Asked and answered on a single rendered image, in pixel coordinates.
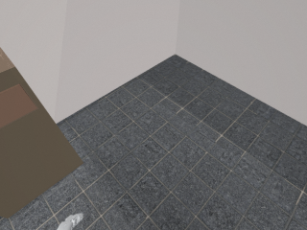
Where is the cabinet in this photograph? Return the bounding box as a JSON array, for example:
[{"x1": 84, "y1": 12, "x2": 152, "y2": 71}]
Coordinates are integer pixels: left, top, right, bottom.
[{"x1": 0, "y1": 47, "x2": 83, "y2": 219}]

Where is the drawer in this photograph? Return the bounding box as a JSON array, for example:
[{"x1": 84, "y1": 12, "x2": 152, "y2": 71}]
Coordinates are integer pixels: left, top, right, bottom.
[{"x1": 0, "y1": 84, "x2": 37, "y2": 127}]

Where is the left robot hand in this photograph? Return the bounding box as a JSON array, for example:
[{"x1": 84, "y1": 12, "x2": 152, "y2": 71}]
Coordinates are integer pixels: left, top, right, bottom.
[{"x1": 57, "y1": 213, "x2": 83, "y2": 230}]

